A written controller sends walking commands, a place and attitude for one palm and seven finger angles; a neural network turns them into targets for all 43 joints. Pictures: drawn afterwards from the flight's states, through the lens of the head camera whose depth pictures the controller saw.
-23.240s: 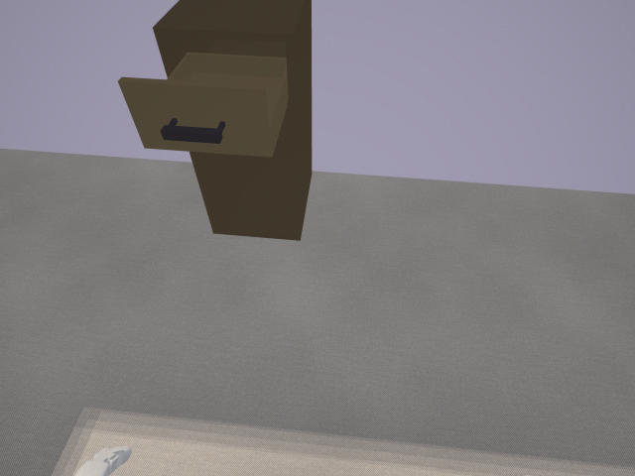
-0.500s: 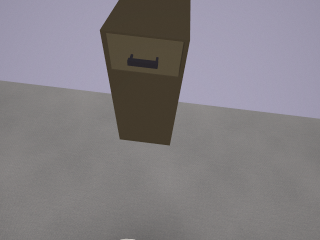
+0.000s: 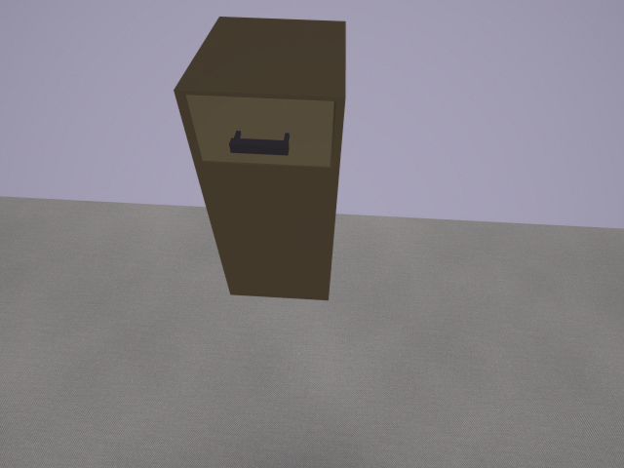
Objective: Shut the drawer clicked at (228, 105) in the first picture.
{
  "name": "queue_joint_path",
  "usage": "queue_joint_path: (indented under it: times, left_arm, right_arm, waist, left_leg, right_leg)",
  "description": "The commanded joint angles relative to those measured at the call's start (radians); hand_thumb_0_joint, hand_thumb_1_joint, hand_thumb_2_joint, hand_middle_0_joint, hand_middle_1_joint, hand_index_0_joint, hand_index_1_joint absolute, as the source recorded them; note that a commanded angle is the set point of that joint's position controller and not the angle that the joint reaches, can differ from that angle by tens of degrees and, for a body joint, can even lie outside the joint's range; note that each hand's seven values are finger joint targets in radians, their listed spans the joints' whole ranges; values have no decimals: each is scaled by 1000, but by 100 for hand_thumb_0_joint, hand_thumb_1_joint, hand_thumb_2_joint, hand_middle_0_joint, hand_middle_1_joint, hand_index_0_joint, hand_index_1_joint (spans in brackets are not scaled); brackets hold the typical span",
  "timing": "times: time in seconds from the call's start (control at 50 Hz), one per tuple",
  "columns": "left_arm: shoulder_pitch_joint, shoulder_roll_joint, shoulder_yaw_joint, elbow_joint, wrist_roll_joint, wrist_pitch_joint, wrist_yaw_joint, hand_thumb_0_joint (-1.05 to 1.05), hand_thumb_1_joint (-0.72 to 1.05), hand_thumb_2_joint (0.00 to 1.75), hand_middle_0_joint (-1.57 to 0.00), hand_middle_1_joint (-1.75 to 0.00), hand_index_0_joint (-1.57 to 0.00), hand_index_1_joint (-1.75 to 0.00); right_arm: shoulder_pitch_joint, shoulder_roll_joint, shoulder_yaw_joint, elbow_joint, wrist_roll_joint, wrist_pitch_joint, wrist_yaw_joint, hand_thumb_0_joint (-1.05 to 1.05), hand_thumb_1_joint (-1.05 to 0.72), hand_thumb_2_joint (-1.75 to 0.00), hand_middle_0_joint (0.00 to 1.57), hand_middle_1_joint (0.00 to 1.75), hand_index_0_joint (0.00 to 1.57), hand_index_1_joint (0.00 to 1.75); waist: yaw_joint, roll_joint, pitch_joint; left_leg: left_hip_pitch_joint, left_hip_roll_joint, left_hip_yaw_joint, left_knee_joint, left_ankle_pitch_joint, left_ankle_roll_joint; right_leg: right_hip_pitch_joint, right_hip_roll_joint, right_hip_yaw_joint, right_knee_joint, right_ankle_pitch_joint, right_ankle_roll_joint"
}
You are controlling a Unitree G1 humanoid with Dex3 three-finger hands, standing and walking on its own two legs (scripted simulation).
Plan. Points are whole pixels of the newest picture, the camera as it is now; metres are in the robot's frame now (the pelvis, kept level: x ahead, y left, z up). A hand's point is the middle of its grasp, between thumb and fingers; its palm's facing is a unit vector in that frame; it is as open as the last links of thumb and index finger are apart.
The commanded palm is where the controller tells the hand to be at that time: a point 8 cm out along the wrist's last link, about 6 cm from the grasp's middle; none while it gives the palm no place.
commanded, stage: let the arm hang, fingers relaxed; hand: left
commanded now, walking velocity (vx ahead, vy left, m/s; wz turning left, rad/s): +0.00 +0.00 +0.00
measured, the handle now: (261, 141) +0.79 +0.16 -0.04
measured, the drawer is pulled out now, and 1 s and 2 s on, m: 0.00 0.00 0.00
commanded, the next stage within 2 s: look to check the result in 0.16 s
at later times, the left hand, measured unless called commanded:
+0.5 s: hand out of the picture -0.03 +0.14 -0.17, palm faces +0.07 -0.98 -0.17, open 7.3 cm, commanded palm none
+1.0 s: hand out of the picture +0.00 +0.13 -0.17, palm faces +0.06 -0.98 -0.17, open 7.3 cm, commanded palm none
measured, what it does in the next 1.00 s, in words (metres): stands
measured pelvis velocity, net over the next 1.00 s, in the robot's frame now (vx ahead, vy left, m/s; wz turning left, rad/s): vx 0.03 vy -0.02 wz -0.01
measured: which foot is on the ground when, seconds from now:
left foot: down 0.00-1.00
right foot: down 0.00-1.00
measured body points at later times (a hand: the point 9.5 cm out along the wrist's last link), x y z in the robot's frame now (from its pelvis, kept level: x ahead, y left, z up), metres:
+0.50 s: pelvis +0.02 -0.01 +0.00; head +0.03 -0.02 +0.45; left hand -0.03 +0.19 -0.16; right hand +0.00 -0.22 -0.17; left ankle +0.05 +0.11 -0.74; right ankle -0.04 -0.09 -0.74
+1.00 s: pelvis +0.03 -0.02 +0.00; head +0.04 -0.03 +0.45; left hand +0.00 +0.18 -0.16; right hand +0.00 -0.23 -0.17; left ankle +0.05 +0.11 -0.74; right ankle -0.04 -0.09 -0.74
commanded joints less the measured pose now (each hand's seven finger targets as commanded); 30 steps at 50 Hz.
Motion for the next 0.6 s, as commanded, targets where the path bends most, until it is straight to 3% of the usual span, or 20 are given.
queue_joint_path:
  times: [0.0,0.22,0.42,0.52,0.58]
  left_arm:
    - [118,96,28,1,1,-5,10,0,90,90,-20,-30,-20,-30]
    - [124,85,32,1,1,-7,13,0,90,90,-20,-30,-20,-30]
    - [143,81,28,10,1,-8,14,0,90,90,-20,-30,-20,-30]
    - [147,84,27,12,0,-9,13,0,90,90,-20,-30,-20,-30]
    - [147,81,27,13,1,-9,14,0,90,90,-20,-30,-20,-30]
  right_arm:
    - [72,-71,-12,-11,4,-14,-8,0,-90,-90,20,30,20,30]
    - [86,-65,-13,-7,6,-14,-14,0,-90,-90,20,30,20,30]
    - [75,-69,-12,-5,6,-10,-13,0,-90,-90,20,30,20,30]
    - [70,-71,-10,-4,6,-12,-14,0,-90,-90,20,30,20,30]
    - [67,-72,-11,-3,7,-11,-14,0,-90,-90,20,30,20,30]
  waist:
    - [9,12,54]
    - [4,-5,33]
    - [4,-22,73]
    - [6,3,60]
    - [5,-12,66]
  left_leg:
    - [35,91,-92,-62,114,22]
    - [60,100,-86,-48,157,24]
    - [65,99,-79,-52,130,22]
    - [76,99,-79,-51,138,22]
    - [75,99,-75,-48,139,21]
  right_leg:
    - [-91,-116,98,-116,96,-27]
    - [-66,-113,95,-114,162,-23]
    - [-91,-111,102,-131,142,-20]
    - [-84,-113,106,-132,154,-20]
    - [-86,-113,104,-133,166,-18]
